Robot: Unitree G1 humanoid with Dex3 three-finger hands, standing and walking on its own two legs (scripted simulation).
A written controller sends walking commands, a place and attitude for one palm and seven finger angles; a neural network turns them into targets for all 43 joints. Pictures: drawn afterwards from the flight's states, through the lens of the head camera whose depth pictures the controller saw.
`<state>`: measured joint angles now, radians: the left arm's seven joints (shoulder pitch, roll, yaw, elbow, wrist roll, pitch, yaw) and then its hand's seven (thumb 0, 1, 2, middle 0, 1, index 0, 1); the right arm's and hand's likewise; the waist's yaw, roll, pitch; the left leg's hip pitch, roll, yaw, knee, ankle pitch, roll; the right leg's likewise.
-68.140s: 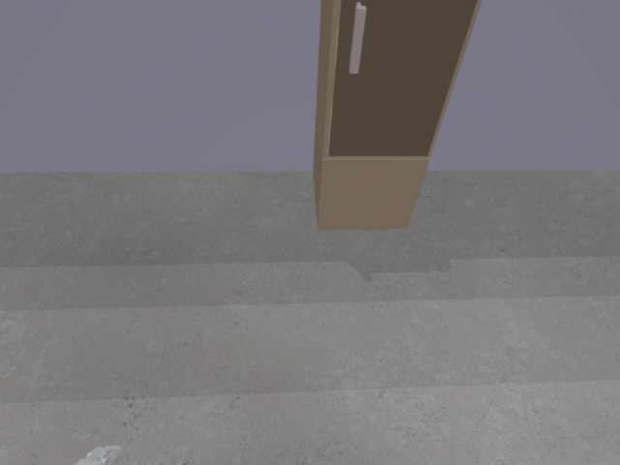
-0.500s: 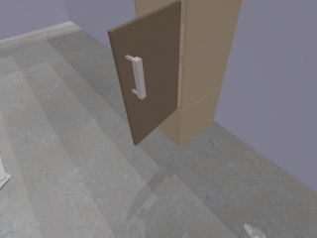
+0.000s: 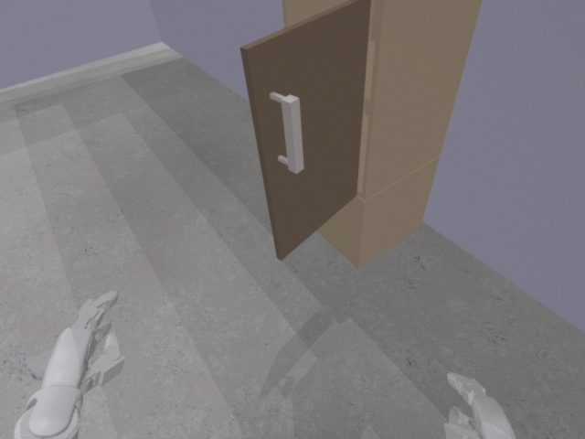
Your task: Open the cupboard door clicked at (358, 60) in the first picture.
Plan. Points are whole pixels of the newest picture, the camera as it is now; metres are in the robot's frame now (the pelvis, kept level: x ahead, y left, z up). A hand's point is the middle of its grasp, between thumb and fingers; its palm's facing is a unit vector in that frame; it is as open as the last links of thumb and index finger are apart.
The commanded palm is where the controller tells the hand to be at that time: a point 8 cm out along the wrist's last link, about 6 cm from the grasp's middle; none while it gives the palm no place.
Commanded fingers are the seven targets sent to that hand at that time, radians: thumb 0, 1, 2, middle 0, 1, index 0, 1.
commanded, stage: let the arm hang, fingers relaxed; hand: left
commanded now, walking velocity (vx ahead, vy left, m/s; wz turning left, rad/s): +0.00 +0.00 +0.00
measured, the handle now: (286, 133) +0.67 +0.06 +0.08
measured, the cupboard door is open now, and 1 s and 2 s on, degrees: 100 100 100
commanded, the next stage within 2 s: look to check the result in 0.96 s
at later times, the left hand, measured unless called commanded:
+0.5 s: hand out of the picture -0.08 +0.21 -0.16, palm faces +0.05 -0.97 -0.24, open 7.3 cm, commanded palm none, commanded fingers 0.00 0.90 0.90 -0.20 -0.30 -0.20 -0.30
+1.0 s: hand out of the picture +0.00 +0.18 -0.16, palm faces +0.02 -0.98 -0.18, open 7.3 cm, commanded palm none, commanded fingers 0.00 0.90 0.90 -0.20 -0.30 -0.20 -0.30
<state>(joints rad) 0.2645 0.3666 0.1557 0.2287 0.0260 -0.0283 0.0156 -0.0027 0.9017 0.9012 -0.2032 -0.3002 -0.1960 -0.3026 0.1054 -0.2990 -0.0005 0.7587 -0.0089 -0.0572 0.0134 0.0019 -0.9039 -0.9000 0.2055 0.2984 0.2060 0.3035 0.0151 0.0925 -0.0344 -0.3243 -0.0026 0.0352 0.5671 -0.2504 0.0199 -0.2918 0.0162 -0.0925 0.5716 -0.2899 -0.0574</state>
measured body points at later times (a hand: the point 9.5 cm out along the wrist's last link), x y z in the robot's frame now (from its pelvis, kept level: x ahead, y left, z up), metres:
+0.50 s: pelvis -0.02 +0.02 +0.01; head -0.01 +0.01 +0.46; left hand -0.08 +0.26 -0.14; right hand -0.06 -0.19 -0.15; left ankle +0.03 +0.11 -0.73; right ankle +0.01 -0.08 -0.73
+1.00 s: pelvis +0.00 +0.02 +0.01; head +0.01 +0.01 +0.46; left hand +0.00 +0.23 -0.15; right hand -0.03 -0.19 -0.15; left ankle +0.03 +0.11 -0.73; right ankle +0.01 -0.08 -0.73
